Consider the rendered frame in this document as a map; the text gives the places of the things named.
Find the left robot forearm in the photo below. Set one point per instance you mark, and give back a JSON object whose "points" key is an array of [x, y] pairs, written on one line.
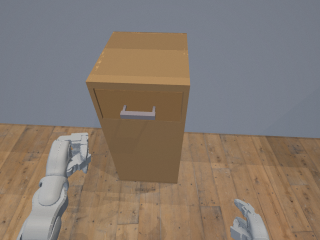
{"points": [[48, 205]]}

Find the robot right hand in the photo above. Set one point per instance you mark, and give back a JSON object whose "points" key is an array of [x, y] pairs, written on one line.
{"points": [[250, 229]]}

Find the handle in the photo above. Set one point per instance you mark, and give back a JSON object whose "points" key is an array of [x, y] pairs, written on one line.
{"points": [[138, 115]]}

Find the cabinet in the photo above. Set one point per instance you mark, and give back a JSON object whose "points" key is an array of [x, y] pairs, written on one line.
{"points": [[143, 150]]}

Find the drawer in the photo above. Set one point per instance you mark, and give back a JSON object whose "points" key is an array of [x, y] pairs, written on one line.
{"points": [[167, 103]]}

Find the robot left hand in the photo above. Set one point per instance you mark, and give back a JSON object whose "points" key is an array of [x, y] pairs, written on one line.
{"points": [[61, 154]]}

